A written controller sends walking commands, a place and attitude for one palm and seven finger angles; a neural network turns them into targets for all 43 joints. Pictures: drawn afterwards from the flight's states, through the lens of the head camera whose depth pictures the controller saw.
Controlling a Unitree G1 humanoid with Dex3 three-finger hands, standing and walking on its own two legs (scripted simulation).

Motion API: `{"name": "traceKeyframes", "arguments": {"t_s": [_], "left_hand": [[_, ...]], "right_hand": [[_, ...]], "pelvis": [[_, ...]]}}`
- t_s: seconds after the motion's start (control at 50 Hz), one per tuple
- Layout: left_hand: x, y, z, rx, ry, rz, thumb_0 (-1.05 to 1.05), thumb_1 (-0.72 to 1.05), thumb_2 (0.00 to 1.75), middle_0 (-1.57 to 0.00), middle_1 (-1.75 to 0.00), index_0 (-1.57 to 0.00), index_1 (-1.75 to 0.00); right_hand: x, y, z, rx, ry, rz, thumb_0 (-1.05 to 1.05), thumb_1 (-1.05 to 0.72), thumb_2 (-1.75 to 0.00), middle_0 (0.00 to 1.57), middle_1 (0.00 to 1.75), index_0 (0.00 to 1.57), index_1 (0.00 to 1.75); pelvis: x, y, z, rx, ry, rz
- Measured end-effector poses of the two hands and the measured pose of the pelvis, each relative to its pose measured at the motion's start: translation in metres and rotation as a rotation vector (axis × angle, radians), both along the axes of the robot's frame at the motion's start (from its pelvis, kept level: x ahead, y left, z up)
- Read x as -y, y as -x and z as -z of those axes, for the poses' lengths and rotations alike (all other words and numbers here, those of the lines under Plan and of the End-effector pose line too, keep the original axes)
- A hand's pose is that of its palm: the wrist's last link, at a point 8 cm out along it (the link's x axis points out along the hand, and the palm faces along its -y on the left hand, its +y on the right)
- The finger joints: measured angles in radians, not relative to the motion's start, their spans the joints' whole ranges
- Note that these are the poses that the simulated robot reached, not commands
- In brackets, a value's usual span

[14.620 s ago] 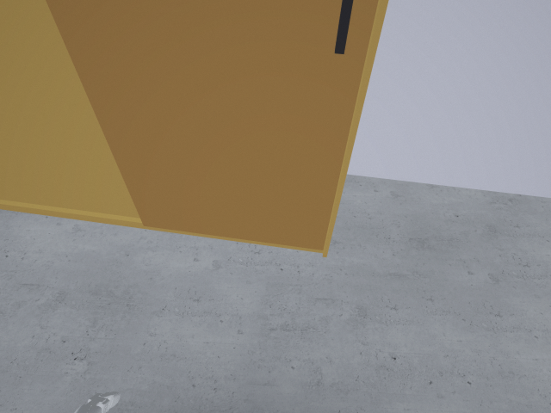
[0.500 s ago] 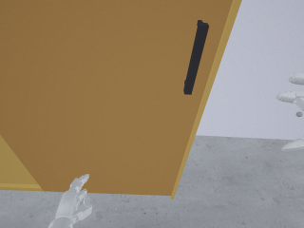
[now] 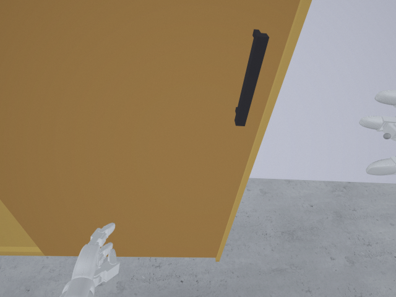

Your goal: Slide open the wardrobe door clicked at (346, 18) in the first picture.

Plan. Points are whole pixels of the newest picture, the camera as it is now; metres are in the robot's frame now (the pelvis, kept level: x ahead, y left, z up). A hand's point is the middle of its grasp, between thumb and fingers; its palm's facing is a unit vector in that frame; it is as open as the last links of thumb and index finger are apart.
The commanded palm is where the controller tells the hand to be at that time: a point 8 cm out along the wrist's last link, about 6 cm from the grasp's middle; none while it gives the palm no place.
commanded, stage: move the hooked fingers beside the handle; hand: right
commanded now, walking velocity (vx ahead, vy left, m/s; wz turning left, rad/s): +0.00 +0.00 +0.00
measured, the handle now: (247, 80) +0.49 -0.09 +0.25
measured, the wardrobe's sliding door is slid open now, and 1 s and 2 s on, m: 0.00 0.00 0.00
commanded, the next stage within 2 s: none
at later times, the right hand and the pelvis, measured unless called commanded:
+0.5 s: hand (327, 132) +0.34 -0.22 +0.23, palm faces +0.00 +1.00 -0.06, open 14.0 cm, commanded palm +0.32 -0.26 +0.26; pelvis +0.00 -0.01 +0.00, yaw +0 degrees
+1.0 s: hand (306, 106) +0.39 -0.19 +0.25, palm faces +0.04 +1.00 -0.02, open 14.0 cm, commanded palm +0.36 -0.23 +0.25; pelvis +0.00 +0.00 +0.00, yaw +2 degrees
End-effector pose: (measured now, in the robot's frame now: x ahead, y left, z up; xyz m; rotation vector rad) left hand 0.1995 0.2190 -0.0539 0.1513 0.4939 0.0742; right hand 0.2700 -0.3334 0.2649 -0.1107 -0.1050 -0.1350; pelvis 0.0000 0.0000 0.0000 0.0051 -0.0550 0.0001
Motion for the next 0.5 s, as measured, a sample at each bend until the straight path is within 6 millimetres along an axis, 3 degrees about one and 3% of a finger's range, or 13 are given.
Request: {"name": "traceKeyframes", "arguments": {"t_s": [0.1, 0.18, 0.26, 0.32, 0.4, 0.5], "left_hand": [[0.002, 0.003, 0.008, -0.037, -0.005, -0.002, 0.01, 0.90, 0.90, -0.20, -0.30, -0.20, -0.30], [0.006, 0.008, 0.007, -0.048, -0.007, -0.011, 0.01, 0.90, 0.90, -0.20, -0.30, -0.20, -0.30], [0.008, 0.011, 0.004, -0.042, 0.009, -0.025, 0.01, 0.90, 0.90, -0.20, -0.30, -0.20, -0.30], [0.006, 0.012, 0.005, -0.047, 0.023, -0.034, 0.01, 0.90, 0.90, -0.20, -0.30, -0.20, -0.30], [0.002, 0.012, 0.010, -0.073, 0.017, -0.036, 0.01, 0.90, 0.90, -0.20, -0.30, -0.20, -0.30], [-0.002, 0.013, 0.012, -0.100, -0.020, -0.034, 0.01, 0.90, 0.90, -0.20, -0.30, -0.20, -0.30]], "right_hand": [[-0.030, -0.019, 0.027, -0.111, 0.013, -0.108, -0.01, 0.50, -0.30, 0.29, 1.20, 0.30, 1.20], [-0.053, -0.029, 0.021, 0.003, -0.011, -0.179, -0.01, 0.50, -0.30, 0.30, 1.20, 0.30, 1.20], [-0.049, -0.036, 0.001, 0.088, -0.026, -0.124, -0.01, 0.50, -0.30, 0.30, 1.20, 0.31, 1.20], [-0.039, -0.040, -0.003, 0.042, -0.026, -0.064, -0.01, 0.50, -0.30, 0.30, 1.20, 0.31, 1.20], [-0.039, -0.044, 0.013, -0.076, -0.018, -0.061, -0.01, 0.50, -0.30, 0.30, 1.20, 0.30, 1.20], [-0.064, -0.048, 0.030, -0.075, -0.045, -0.137, -0.01, 0.50, -0.30, 0.29, 1.20, 0.30, 1.20]], "pelvis": [[0.005, 0.004, 0.000, -0.012, 0.002, 0.004], [0.005, 0.001, -0.001, -0.013, 0.006, -0.009], [0.004, -0.004, -0.002, -0.011, 0.007, -0.024], [0.004, -0.005, -0.002, -0.012, 0.007, -0.026], [0.007, -0.004, -0.002, -0.016, 0.006, -0.016], [0.007, -0.001, -0.001, -0.012, 0.007, -0.007]]}}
